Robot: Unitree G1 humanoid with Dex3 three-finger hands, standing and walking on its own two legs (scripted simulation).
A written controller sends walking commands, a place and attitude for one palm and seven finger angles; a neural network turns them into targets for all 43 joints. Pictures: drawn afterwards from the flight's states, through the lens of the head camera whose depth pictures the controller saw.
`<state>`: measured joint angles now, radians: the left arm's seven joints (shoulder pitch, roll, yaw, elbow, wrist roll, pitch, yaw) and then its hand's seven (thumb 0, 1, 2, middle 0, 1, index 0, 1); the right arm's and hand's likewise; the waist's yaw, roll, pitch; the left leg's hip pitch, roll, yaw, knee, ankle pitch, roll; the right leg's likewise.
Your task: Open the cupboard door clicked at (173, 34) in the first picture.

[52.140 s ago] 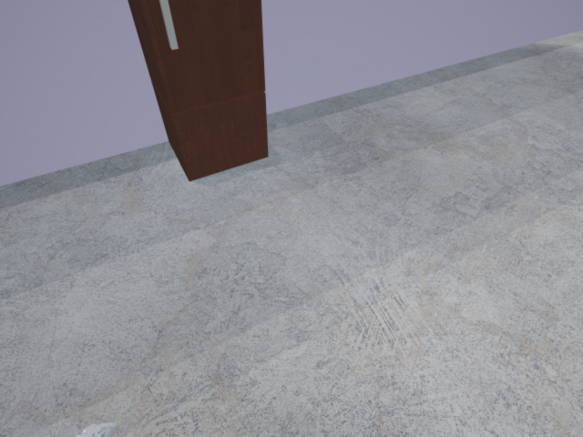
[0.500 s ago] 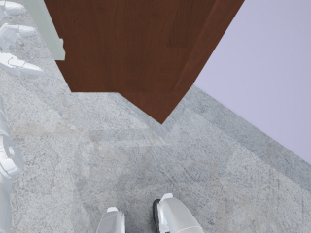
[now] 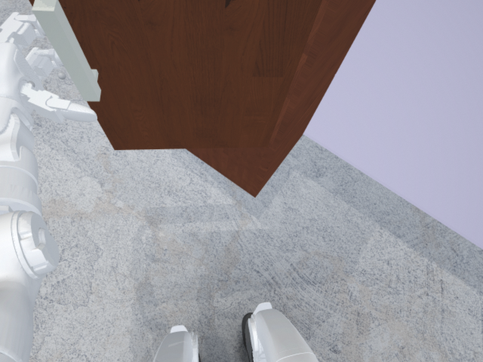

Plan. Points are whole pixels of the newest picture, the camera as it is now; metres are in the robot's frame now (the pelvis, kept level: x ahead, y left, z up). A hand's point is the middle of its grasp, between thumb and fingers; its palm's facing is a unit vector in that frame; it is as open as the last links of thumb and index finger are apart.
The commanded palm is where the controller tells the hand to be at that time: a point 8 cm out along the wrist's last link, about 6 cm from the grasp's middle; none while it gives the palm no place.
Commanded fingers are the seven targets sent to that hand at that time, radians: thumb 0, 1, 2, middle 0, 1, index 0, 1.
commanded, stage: slide the fingers in behind the handle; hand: left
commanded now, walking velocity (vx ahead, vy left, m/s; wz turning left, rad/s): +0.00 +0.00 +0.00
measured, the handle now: (75, 47) +0.60 +0.20 +0.08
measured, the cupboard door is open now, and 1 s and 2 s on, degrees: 40 41 47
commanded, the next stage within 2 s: close the thumb around the handle in 0.80 s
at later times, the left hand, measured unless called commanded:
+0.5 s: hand (85, 76) +0.54 +0.18 +0.08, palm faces -0.02 -1.00 -0.02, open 14.1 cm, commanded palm +0.52 +0.21 +0.08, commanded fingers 0.00 -0.50 0.30 -0.30 -1.20 -0.30 -1.20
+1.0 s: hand (87, 74) +0.55 +0.18 +0.08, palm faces -0.02 -1.00 -0.02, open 13.8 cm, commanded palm +0.53 +0.21 +0.08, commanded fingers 0.00 -0.16 0.44 -0.32 -1.24 -0.32 -1.24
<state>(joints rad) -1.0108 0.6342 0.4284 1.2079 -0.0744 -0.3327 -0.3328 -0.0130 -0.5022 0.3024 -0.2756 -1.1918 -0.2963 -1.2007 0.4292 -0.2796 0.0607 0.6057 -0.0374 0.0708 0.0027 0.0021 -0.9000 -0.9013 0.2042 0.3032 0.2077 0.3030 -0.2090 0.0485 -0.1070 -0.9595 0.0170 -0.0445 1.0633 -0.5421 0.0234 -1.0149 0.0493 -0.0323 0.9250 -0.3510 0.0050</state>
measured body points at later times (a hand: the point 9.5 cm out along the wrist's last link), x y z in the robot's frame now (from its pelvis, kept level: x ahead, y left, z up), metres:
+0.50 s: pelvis +0.01 +0.00 +0.00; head +0.15 +0.02 +0.43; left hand +0.54 +0.23 +0.09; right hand -0.01 -0.26 -0.11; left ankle -0.03 +0.10 -0.67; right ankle +0.04 -0.13 -0.67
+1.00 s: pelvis +0.01 +0.00 +0.00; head +0.16 +0.02 +0.42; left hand +0.54 +0.23 +0.09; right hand -0.02 -0.26 -0.11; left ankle -0.03 +0.10 -0.67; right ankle +0.04 -0.13 -0.67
